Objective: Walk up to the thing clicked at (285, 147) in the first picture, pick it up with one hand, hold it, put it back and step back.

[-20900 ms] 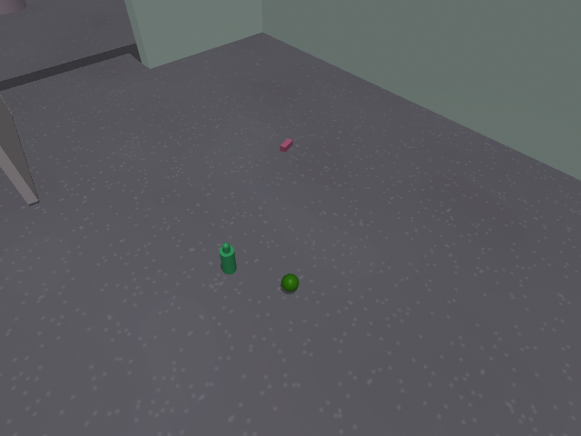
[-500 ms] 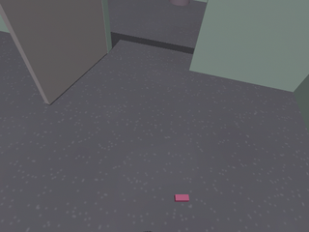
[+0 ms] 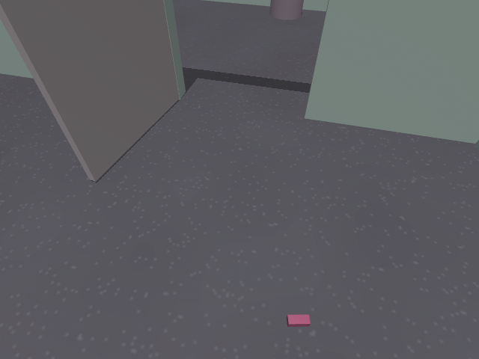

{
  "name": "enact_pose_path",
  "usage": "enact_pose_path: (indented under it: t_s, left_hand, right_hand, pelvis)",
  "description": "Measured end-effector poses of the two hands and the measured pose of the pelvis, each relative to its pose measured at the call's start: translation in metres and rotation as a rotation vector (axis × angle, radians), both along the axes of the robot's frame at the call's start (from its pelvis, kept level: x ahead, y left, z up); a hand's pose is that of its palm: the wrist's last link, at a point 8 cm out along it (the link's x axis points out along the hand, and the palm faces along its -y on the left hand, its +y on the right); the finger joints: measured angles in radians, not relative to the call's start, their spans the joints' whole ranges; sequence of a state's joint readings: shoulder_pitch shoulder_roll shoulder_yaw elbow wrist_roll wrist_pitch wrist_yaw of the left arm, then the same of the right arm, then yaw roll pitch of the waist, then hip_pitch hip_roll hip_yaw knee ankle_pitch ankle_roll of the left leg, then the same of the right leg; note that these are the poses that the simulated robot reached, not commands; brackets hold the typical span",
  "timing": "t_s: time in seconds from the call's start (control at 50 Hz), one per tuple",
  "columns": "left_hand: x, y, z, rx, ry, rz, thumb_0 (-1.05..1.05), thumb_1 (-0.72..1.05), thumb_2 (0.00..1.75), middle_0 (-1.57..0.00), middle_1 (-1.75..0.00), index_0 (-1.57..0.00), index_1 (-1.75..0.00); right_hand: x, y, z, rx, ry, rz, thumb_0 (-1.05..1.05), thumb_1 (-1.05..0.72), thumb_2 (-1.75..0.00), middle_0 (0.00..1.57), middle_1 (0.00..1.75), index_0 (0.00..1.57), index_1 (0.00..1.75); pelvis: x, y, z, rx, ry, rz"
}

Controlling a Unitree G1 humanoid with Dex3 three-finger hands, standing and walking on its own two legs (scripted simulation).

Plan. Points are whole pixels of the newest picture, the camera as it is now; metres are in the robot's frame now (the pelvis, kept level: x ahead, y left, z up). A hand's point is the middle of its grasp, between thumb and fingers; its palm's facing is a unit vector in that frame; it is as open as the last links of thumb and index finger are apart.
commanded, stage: walk up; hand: right
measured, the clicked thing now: (298, 320) +0.42 -0.23 -0.76
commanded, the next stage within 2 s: stand in 0.70 s
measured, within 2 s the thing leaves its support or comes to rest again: neither
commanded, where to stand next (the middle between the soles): +0.04 +0.01 m, yaw +0 degrees
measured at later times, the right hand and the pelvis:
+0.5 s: hand out of the picture +0.08 -0.25 -0.16, palm faces +0.01 +0.95 -0.33, open 7.4 cm; pelvis +0.01 +0.01 +0.00, yaw -1 degrees
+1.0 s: hand out of the picture +0.09 -0.25 -0.15, palm faces -0.01 +0.94 -0.34, open 7.4 cm; pelvis +0.01 +0.00 +0.00, yaw -1 degrees
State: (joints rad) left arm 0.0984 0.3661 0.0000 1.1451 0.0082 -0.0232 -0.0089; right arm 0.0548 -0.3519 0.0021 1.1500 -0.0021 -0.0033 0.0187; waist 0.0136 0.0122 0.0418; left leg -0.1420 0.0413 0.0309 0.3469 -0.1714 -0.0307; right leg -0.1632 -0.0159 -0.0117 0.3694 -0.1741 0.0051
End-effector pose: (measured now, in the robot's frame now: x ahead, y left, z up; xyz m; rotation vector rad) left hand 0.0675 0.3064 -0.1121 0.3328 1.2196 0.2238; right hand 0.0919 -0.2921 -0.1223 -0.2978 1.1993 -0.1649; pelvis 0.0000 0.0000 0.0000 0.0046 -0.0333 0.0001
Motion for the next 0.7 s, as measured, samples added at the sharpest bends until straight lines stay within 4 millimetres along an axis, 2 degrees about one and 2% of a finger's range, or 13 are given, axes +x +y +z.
enact_pose_path:
  t_s: [0.16,0.3,0.42,0.7]
  left_hand:
    - [0.017,-0.008,-0.007,-0.035,-0.001,-0.025,0.00,0.90,0.90,-0.20,-0.30,-0.20,-0.30]
    - [0.026,-0.013,-0.011,-0.056,0.002,-0.037,0.00,0.90,0.90,-0.20,-0.30,-0.20,-0.30]
    - [0.029,-0.012,-0.010,-0.053,0.006,-0.034,0.00,0.90,0.90,-0.20,-0.30,-0.20,-0.30]
    - [0.024,-0.005,-0.004,-0.026,0.009,-0.015,0.00,0.90,0.90,-0.20,-0.30,-0.20,-0.30]
  right_hand:
    - [-0.023,-0.006,0.003,-0.024,0.058,-0.045,0.00,-0.91,-0.90,0.21,0.30,0.20,0.30]
    - [-0.031,-0.005,0.005,-0.031,0.078,-0.068,0.00,-0.91,-0.90,0.21,0.30,0.20,0.30]
    - [-0.027,-0.001,0.003,-0.022,0.072,-0.069,0.00,-0.91,-0.90,0.21,0.30,0.20,0.30]
    - [-0.005,0.005,0.002,-0.006,0.026,-0.047,0.00,-0.91,-0.90,0.21,0.30,0.21,0.30]
  pelvis:
    - [0.004,0.002,0.001,-0.001,0.002,-0.009]
    - [0.007,0.004,0.002,0.000,0.003,-0.015]
    - [0.010,0.005,0.002,0.000,0.003,-0.019]
    - [0.014,0.005,0.002,0.000,0.002,-0.018]
